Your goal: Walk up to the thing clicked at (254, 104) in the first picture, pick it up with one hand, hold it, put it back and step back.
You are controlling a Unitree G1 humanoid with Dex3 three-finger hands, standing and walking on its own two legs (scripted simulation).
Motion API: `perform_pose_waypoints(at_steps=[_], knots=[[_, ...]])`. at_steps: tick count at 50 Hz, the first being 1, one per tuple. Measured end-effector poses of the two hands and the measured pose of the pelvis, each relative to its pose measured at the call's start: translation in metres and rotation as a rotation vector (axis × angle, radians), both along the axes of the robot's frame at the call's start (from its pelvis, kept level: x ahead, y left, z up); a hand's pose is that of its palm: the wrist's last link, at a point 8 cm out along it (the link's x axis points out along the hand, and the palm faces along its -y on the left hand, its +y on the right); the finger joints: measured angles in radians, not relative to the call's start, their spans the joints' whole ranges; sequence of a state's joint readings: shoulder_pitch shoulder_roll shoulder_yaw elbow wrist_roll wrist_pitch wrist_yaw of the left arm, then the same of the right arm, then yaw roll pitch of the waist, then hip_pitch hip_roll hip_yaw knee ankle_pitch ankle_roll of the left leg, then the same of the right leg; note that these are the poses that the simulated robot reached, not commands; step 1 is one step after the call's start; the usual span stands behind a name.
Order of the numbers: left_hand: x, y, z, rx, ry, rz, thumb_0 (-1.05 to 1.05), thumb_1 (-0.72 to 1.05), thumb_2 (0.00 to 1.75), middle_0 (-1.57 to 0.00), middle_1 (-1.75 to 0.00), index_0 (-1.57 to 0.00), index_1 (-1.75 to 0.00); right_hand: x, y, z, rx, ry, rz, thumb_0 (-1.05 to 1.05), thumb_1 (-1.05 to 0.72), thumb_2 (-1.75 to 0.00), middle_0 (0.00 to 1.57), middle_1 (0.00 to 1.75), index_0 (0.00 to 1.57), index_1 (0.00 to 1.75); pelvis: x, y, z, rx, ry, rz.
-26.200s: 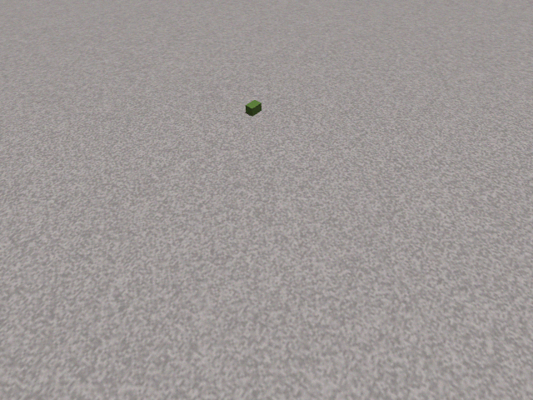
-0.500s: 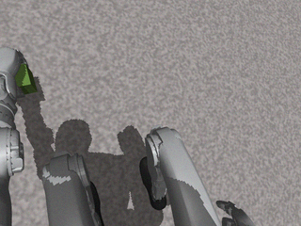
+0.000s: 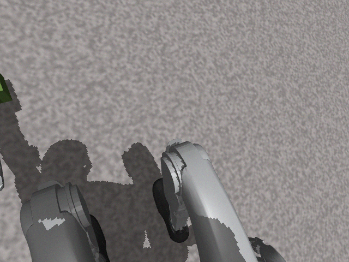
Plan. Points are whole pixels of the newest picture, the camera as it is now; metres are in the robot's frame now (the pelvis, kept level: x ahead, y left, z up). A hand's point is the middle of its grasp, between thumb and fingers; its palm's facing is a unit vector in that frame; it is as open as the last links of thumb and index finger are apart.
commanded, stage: crouch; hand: left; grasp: from above
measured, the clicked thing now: out of the picture +0.54 +0.27 -0.18
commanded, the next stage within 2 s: lower in 0.14 s
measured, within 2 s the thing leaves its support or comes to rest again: neither
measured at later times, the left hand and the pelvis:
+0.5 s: hand out of the picture +0.54 +0.26 -0.18, palm faces -0.47 -0.08 -0.88, open 8.6 cm; pelvis +0.00 +0.00 -0.01, yaw -1 degrees
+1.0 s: hand out of the picture +0.54 +0.26 -0.23, palm faces -0.46 -0.09 -0.88, open 8.6 cm; pelvis +0.00 +0.00 -0.02, yaw -3 degrees
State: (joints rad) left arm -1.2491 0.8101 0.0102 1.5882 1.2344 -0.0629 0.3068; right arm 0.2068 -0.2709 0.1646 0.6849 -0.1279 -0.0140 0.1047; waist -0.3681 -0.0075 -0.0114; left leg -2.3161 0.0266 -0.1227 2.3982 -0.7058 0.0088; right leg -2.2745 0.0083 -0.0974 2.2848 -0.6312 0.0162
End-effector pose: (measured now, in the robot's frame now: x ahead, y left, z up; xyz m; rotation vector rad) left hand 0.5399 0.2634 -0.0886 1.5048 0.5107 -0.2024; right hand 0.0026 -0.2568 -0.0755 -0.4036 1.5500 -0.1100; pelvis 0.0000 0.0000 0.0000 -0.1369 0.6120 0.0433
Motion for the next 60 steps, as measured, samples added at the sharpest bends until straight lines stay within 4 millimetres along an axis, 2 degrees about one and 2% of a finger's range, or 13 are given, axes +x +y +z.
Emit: perform_pose_waypoints(at_steps=[17,31,41,60], knots=[[0.005,0.006,-0.019,0.002,0.009,-0.002,-0.01,0.21,0.24,-0.86,-0.33,-0.89,-0.30,0.002,-0.001,-0.001,-0.008,0.023,0.027,0.00,-0.91,-0.90,0.20,0.30,0.20,0.30,0.002,0.001,-0.009,-0.014,-0.003,-0.003],[0.003,-0.003,-0.051,-0.014,0.032,-0.021,-0.01,0.22,0.23,-0.85,-0.34,-0.88,-0.30,-0.008,0.001,-0.003,-0.010,0.042,0.052,0.00,-0.92,-0.90,0.20,0.30,0.20,0.30,0.000,0.001,-0.019,-0.027,-0.025,-0.010],[0.008,-0.005,-0.063,-0.005,0.013,-0.008,-0.01,0.23,0.22,-0.84,-0.35,-0.87,-0.31,-0.012,0.008,-0.003,0.011,0.053,0.060,0.00,-0.91,-0.89,0.20,0.30,0.20,0.30,0.002,0.001,-0.022,-0.035,-0.026,-0.022],[0.005,-0.003,-0.094,-0.021,0.025,-0.008,-0.01,0.24,0.21,-0.83,-0.36,-0.86,-0.31,-0.008,0.011,0.012,-0.004,0.054,0.122,0.00,-0.91,-0.89,0.20,0.30,0.20,0.30,0.003,0.004,-0.022,-0.063,-0.039,-0.029]])
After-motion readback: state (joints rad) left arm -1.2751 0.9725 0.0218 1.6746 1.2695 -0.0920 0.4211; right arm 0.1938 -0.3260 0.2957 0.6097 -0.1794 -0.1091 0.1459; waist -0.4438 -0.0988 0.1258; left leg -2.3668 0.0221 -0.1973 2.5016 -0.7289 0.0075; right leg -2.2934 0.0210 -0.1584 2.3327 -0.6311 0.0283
